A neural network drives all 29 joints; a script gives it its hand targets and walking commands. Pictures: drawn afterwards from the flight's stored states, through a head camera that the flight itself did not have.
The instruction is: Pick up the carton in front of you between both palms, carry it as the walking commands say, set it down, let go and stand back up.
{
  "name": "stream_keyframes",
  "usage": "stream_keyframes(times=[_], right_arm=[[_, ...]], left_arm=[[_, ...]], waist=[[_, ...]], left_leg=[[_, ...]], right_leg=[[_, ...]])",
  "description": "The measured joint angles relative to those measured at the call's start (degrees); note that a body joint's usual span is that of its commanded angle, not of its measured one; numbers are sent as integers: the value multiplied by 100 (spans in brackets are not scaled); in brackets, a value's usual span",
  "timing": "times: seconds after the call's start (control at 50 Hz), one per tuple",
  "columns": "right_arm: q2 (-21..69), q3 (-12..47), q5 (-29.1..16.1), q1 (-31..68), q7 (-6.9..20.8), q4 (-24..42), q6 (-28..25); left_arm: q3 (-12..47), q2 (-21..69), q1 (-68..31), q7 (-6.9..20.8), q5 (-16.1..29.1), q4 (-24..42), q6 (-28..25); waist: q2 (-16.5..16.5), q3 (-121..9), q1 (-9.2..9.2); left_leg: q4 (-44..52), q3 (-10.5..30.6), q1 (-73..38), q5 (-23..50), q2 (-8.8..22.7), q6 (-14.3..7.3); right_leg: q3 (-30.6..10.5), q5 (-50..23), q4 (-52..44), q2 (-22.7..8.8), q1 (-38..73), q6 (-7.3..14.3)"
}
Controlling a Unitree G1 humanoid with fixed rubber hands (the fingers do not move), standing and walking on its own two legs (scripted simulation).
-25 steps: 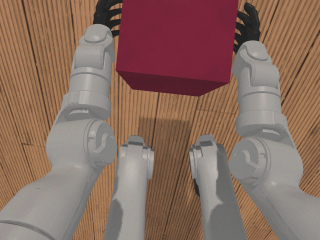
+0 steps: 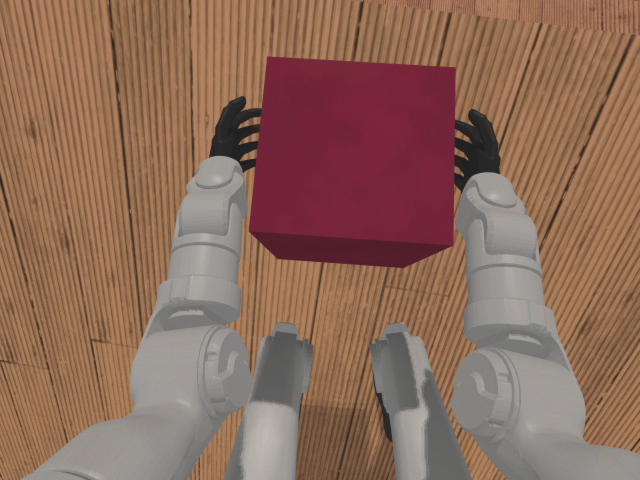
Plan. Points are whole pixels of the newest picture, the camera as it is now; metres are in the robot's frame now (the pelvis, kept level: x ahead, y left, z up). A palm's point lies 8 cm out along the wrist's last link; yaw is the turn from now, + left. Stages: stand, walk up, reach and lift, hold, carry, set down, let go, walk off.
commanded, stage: reach and lift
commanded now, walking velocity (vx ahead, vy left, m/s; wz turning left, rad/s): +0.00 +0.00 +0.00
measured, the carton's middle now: (348, 182) +0.48 -0.01 -0.12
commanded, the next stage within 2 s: hold in 1.92 s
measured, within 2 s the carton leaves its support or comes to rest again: neither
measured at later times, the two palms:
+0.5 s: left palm (175, 150) +0.42 +0.14 +0.11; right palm (563, 162) +0.41 -0.16 +0.11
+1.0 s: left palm (53, 121) +0.37 +0.14 +0.24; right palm out of the picture +0.37 -0.16 +0.24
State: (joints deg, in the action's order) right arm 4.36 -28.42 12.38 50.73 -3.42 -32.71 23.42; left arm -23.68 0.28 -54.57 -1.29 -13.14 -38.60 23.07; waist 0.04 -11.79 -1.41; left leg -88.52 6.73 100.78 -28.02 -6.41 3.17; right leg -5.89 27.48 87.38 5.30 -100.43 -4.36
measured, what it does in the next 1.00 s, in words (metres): rises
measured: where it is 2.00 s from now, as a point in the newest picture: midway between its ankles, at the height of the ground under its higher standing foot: (336, 412)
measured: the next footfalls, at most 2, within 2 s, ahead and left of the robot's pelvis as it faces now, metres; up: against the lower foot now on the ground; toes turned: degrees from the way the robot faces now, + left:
none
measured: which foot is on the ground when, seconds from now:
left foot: down 0.00-1.00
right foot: down 0.00-1.00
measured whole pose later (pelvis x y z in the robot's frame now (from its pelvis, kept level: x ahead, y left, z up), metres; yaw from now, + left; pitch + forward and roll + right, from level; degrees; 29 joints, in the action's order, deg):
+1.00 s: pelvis +0.08 -0.01 +0.21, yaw +0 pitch -1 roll +0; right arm 8.8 -15.1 15.4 15.5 -0.6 -22.8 33.4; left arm -15.2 8.8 -15.4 -0.7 -15.5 -23.0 33.1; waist 0.1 -4.8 -0.2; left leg -25.8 8.4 12.1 -13.2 -2.3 1.1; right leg -8.3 12.7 25.7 2.3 -12.5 -1.1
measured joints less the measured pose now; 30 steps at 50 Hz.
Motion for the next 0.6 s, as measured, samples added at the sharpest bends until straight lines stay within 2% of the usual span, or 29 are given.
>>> stream_keyframes(times=[0.34, 0.6], right_arm=[[272, 354, 57, -1480, 75, -7, -284], [420, 771, 53, -2630, 117, 271, -237]], left_arm=[[101, 442, 1628, -6, 3, 205, -302], [358, 699, 2881, 15, -15, 632, -264]], waist=[[8, -101, 68], [13, 140, 87]], left_leg=[[1987, 48, -2740, 274, 120, -90], [3865, 128, -5252, 733, 238, -148]], right_leg=[[-131, -281, -1936, -57, 2697, 132], [-192, -735, -3794, -152, 5197, 234]])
